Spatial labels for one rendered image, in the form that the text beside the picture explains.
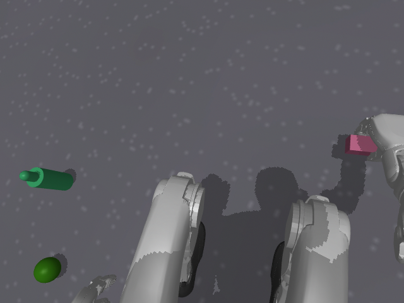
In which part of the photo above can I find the right robot hand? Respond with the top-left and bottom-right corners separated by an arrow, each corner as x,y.
354,114 -> 404,162

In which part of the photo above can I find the right robot foot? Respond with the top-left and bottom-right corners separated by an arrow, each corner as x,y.
270,241 -> 285,303

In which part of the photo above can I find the left robot foot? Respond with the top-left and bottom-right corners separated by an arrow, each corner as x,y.
179,222 -> 206,297

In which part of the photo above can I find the right robot arm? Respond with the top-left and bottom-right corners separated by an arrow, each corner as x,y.
381,145 -> 404,264

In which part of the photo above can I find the left robot hand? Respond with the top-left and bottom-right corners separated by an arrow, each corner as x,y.
71,275 -> 117,303

